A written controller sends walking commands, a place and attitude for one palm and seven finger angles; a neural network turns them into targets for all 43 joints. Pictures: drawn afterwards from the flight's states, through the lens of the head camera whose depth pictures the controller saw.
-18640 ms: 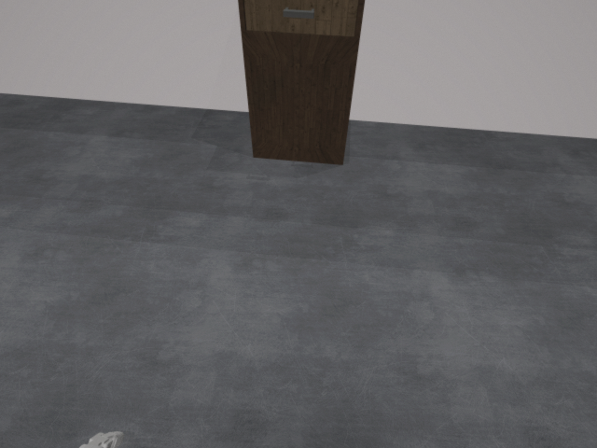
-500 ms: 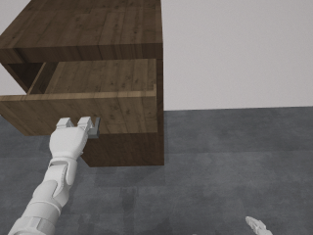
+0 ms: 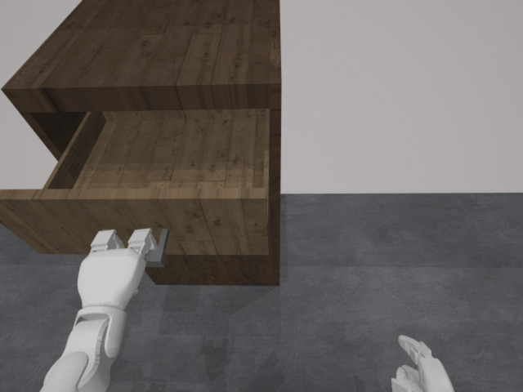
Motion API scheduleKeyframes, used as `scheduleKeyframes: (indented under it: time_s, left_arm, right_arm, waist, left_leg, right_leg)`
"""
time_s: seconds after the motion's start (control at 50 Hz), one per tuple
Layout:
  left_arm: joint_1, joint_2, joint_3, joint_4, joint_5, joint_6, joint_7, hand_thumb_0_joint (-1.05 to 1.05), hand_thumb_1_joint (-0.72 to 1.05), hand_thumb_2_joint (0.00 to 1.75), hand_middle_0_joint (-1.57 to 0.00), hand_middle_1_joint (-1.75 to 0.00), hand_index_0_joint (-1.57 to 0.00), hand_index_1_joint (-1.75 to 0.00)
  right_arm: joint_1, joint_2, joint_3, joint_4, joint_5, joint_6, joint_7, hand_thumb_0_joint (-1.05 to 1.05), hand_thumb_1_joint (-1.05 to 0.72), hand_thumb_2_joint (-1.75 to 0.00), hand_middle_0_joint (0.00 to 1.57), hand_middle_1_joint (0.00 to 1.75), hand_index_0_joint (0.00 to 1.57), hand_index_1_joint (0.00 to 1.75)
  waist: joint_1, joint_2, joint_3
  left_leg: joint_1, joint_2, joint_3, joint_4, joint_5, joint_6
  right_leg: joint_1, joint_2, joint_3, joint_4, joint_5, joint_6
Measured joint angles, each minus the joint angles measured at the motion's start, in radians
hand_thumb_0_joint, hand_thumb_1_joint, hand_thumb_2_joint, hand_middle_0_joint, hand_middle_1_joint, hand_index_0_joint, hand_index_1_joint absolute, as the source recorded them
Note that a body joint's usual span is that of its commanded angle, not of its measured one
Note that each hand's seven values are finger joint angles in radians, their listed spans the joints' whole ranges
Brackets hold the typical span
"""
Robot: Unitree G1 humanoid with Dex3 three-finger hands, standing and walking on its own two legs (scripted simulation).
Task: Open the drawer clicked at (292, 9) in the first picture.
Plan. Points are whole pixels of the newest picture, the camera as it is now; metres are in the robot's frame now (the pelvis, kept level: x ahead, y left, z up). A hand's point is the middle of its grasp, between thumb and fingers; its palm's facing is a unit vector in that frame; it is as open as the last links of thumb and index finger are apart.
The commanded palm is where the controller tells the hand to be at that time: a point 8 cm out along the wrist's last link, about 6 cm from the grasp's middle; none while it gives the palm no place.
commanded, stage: pull the drawer open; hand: left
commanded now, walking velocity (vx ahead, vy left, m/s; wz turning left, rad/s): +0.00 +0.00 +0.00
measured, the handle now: (131, 246) +0.33 +0.25 +0.01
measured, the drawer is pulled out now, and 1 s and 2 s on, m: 0.21 0.30 0.30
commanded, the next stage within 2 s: open the thumb to release the handle in 1.20 s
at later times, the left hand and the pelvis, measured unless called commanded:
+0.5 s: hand (117, 326) +0.21 +0.24 -0.01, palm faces -0.01 -0.06 -1.00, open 5.5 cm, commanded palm +0.17 +0.25 +0.04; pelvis +0.00 -0.01 +0.00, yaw +0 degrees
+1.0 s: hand (109, 351) +0.18 +0.24 -0.01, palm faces -0.02 -0.08 -1.00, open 5.7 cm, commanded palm +0.13 +0.25 +0.04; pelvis +0.00 -0.01 -0.01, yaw -1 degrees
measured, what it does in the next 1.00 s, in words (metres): stands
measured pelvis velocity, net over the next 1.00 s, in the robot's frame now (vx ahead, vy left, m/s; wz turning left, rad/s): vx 0.00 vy -0.01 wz -0.03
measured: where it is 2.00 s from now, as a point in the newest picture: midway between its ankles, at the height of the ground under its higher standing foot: outside the picture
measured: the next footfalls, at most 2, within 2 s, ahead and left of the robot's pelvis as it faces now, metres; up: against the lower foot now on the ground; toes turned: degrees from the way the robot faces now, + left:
none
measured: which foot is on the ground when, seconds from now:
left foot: down 0.00-1.00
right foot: down 0.00-1.00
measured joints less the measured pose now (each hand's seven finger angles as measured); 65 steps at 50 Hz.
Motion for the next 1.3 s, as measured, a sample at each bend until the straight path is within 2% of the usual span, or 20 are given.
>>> scheduleKeyframes:
  time_s: [0.2,0.7,0.84,1.04,1.3]
  left_arm:
    - [0.103,-0.002,0.001,-0.093,0.005,-0.006,0.01,0.02,0.73,0.81,-0.3,-1.35,-0.42,-1.35]
    - [0.37,0.005,0.038,-0.286,0.0,-0.052,0.056,0.02,0.72,0.81,-0.3,-1.35,-0.42,-1.35]
    - [0.399,0.002,0.046,-0.31,-0.01,-0.051,0.062,0.01,0.72,0.79,-0.3,-1.34,-0.42,-1.35]
    - [0.485,0.017,0.069,-0.377,-0.033,-0.052,0.062,0.01,0.73,0.76,-0.28,-1.3,-0.39,-1.32]
    - [0.52,0.021,0.06,-0.41,-0.027,-0.066,0.107,0.01,0.72,0.78,-0.29,-1.3,-0.39,-1.31]
  right_arm:
    - [-0.027,0.004,0.007,0.002,-0.011,-0.004,0.001,0.01,-0.9,-0.9,0.2,0.3,0.2,0.3]
    - [-0.062,0.013,0.011,-0.014,-0.027,-0.008,0.01,0.01,-0.9,-0.9,0.2,0.3,0.2,0.3]
    - [-0.061,0.019,0.017,-0.02,-0.031,-0.006,0.018,0.01,-0.9,-0.9,0.2,0.3,0.2,0.3]
    - [-0.052,0.015,0.024,-0.041,-0.032,0.004,0.038,0.01,-0.9,-0.9,0.2,0.3,0.2,0.3]
    - [-0.053,0.008,0.011,-0.039,-0.035,0.019,0.041,0.01,-0.9,-0.9,0.2,0.3,0.2,0.3]
  waist:
    - [0.018,-0.003,0.009]
    - [0.03,-0.011,0.008]
    - [0.027,-0.012,0.004]
    - [0.004,-0.02,-0.002]
    - [0.014,-0.016,-0.009]
  left_leg:
    - [0.009,0.001,-0.003,0.01,-0.007,-0.005]
    - [-0.011,0.008,0.002,0.059,-0.028,-0.011]
    - [-0.025,0.008,0.005,0.081,-0.037,-0.011]
    - [-0.03,0.016,0.021,0.093,-0.053,-0.009]
    - [-0.069,0.013,0.024,0.123,-0.072,-0.003]
  right_leg:
    - [0.006,0.001,-0.002,0.017,-0.012,-0.004]
    - [-0.021,0.008,0.003,0.072,-0.032,-0.012]
    - [-0.038,0.008,0.007,0.096,-0.04,-0.012]
    - [-0.05,0.018,0.023,0.107,-0.047,-0.009]
    - [-0.089,0.015,0.028,0.133,-0.063,-0.002]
